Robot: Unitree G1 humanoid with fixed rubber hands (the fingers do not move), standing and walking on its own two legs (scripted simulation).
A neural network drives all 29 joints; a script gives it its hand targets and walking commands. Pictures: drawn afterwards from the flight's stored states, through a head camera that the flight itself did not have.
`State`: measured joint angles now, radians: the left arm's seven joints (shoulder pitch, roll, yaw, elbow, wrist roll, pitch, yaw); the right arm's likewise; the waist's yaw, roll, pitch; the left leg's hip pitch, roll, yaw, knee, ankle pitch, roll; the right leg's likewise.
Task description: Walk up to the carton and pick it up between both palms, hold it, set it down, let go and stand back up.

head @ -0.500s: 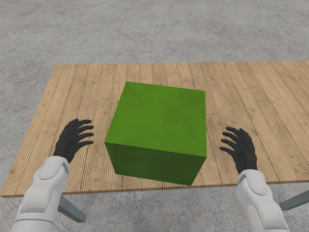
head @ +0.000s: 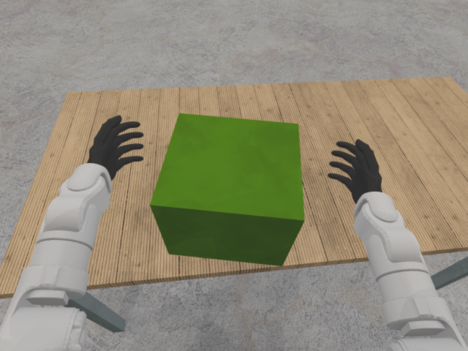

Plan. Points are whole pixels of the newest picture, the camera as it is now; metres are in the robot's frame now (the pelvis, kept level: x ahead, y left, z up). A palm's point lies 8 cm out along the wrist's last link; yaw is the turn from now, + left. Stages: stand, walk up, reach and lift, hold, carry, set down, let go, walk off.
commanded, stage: reach and lift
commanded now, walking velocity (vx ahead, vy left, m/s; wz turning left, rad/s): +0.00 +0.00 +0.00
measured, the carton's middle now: (231, 191) +0.41 -0.02 -0.01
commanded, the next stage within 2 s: none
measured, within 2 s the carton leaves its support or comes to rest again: neither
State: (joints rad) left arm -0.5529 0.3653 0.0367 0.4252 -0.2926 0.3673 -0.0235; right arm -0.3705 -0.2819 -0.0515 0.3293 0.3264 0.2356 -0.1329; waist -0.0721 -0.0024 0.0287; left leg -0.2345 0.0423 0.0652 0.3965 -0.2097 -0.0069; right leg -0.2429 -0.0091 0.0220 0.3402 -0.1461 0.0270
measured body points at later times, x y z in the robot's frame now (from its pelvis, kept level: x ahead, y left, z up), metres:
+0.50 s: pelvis +0.00 +0.00 +0.00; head +0.04 +0.01 +0.45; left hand +0.46 +0.18 +0.11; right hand +0.41 -0.24 +0.09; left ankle -0.01 +0.12 -0.75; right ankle +0.02 -0.14 -0.75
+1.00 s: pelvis -0.01 +0.00 -0.03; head +0.07 +0.01 +0.42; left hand +0.44 +0.17 +0.01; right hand +0.39 -0.22 +0.00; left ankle -0.01 +0.12 -0.75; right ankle +0.02 -0.14 -0.75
